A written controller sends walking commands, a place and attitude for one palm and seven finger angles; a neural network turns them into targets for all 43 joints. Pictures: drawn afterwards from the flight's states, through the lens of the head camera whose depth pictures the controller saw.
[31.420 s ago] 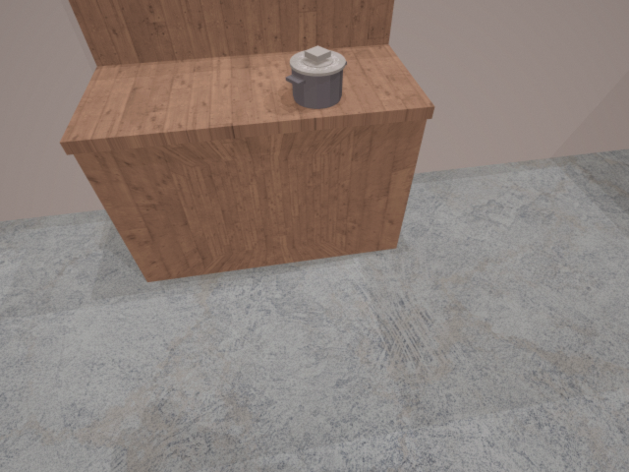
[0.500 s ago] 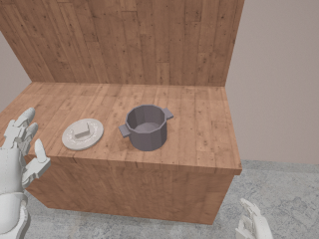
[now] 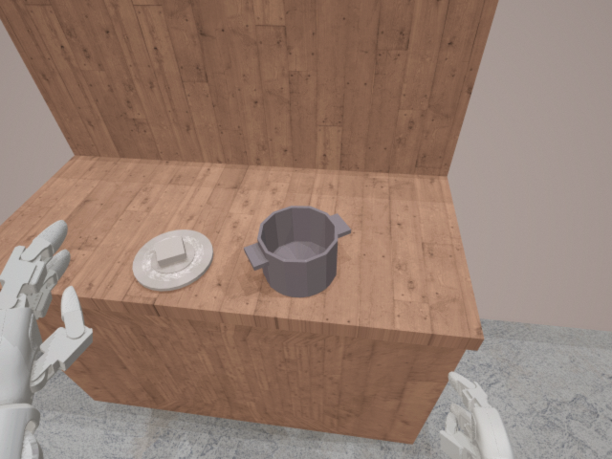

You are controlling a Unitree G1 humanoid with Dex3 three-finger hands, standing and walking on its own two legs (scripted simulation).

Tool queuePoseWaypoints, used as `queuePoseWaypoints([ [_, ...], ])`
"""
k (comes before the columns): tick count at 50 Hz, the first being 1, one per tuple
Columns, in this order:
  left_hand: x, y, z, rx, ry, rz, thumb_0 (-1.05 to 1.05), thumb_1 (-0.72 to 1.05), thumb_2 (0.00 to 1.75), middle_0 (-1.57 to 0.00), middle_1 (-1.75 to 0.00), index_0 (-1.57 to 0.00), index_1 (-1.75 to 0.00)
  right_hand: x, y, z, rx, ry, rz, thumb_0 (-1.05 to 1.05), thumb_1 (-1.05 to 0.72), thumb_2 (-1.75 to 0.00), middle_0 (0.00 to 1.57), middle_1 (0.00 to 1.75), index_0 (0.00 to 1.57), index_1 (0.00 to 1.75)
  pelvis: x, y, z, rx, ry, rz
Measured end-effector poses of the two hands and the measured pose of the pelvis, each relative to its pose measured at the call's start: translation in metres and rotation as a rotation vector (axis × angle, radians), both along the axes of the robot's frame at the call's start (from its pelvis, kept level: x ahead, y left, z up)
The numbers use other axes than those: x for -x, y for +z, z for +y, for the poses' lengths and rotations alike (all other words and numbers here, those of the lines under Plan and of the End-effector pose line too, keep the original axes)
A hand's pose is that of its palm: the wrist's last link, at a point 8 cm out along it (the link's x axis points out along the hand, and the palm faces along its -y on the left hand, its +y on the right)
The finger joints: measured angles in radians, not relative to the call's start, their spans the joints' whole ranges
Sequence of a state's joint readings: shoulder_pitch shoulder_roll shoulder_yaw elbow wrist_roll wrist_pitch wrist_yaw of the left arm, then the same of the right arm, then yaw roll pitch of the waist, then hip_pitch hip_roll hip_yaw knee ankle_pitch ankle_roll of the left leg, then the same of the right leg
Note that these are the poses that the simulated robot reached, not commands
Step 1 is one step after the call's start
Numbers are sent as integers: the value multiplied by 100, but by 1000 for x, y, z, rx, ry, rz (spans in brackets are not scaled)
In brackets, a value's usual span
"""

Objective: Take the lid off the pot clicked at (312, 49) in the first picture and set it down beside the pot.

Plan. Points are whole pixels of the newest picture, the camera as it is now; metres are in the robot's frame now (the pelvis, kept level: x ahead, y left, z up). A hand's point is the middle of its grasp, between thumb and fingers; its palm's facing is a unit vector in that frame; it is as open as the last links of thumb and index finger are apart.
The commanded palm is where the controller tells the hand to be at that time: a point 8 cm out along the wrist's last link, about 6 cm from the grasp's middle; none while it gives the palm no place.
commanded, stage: step back with the hand held close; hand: left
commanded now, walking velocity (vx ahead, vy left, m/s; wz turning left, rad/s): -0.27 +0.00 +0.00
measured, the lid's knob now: (170, 250) +0.48 +0.34 -0.06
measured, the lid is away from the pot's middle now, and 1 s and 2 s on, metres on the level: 0.26 0.26 0.26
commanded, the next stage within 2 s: stop stepping back and stand still in 1.60 s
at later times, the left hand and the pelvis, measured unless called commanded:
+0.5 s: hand (64, 356) +0.16 +0.25 +0.16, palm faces +0.32 -0.81 -0.50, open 7.4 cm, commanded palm +0.10 +0.29 +0.18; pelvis -0.04 +0.01 -0.01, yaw +0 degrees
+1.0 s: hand (52, 403) +0.12 +0.24 +0.16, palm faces +0.36 -0.81 -0.45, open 7.4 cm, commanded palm +0.05 +0.28 +0.18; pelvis -0.08 +0.00 -0.02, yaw +0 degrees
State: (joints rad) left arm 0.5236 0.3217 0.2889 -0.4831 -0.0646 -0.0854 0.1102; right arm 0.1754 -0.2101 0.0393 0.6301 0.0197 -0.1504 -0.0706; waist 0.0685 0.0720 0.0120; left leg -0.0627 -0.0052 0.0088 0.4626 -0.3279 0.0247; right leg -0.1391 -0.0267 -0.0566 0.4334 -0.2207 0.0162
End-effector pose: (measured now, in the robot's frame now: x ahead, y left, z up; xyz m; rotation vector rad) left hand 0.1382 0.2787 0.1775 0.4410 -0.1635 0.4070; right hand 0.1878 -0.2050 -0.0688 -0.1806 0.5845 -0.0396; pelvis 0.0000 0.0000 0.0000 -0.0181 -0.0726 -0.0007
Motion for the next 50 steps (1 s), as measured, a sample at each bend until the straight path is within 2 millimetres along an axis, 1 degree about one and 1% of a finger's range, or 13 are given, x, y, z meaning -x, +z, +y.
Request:
queuePoseWaypoints([
  [3,-6,12,10,-60,-6,-50,2,89,90,-21,-30,-22,-30,2,0,1,11,2,26,1,-90,-90,20,30,20,30,2,0,1,0,-10,17],
  [5,-12,14,15,-82,-18,-68,2,89,90,-21,-30,-21,-30,6,0,-1,25,-8,53,1,-90,-90,20,30,20,30,5,1,2,-1,-16,31],
  [9,-21,4,9,-80,-89,-36,2,89,90,-21,-30,-21,-30,19,1,-11,55,-51,96,1,-90,-90,20,30,20,30,11,0,8,-4,-23,58],
  [12,-21,-6,4,-89,-157,19,2,89,90,-21,-30,-21,-30,30,1,-18,73,-98,120,1,-90,-90,20,30,20,30,14,-1,12,-7,-23,73],
  [16,-12,-10,6,-125,-206,56,2,89,90,-21,-30,-22,-30,45,2,-24,90,-147,138,1,-90,-90,20,30,20,30,20,-3,16,-9,-18,81],
  [23,11,-1,14,-164,-157,-7,2,89,90,-22,-30,-22,-30,61,-5,-18,81,-135,133,1,-90,-90,20,30,20,30,32,-10,14,-20,-9,68],
  [27,24,1,10,-142,-115,-49,2,89,90,-21,-30,-22,-30,66,-12,-12,51,-109,126,1,-90,-90,20,30,20,30,41,-13,9,-13,-2,59],
  [31,35,-2,4,-109,-101,-73,2,89,90,-21,-30,-22,-30,73,-16,-11,43,-94,119,1,-90,-90,20,30,20,30,52,-16,5,-5,2,63],
  [35,43,-6,3,-93,-110,-80,2,89,90,-21,-30,-22,-30,84,-13,-16,66,-103,121,1,-90,-90,20,30,20,30,63,-16,7,2,6,72],
  [40,51,-6,11,-127,-114,-76,2,89,90,-22,-30,-22,-30,100,-8,-20,96,-132,113,1,-90,-90,20,30,20,30,71,-16,11,4,6,78],
  [44,55,-4,14,-161,-107,-92,2,89,90,-21,-30,-22,-30,107,-10,-21,95,-134,100,1,-90,-90,20,30,20,30,75,-20,10,-6,9,77],
  [47,58,-2,9,-158,-112,-112,2,89,90,-21,-30,-22,-30,109,-14,-21,84,-121,100,1,-90,-90,20,30,20,30,80,-22,6,-12,3,70],
  [50,61,-1,-2,-151,-130,-132,2,89,90,-21,-30,-21,-30,110,-18,-21,65,-105,98,1,-90,-90,20,30,20,30,84,-24,0,-17,-2,61],
])
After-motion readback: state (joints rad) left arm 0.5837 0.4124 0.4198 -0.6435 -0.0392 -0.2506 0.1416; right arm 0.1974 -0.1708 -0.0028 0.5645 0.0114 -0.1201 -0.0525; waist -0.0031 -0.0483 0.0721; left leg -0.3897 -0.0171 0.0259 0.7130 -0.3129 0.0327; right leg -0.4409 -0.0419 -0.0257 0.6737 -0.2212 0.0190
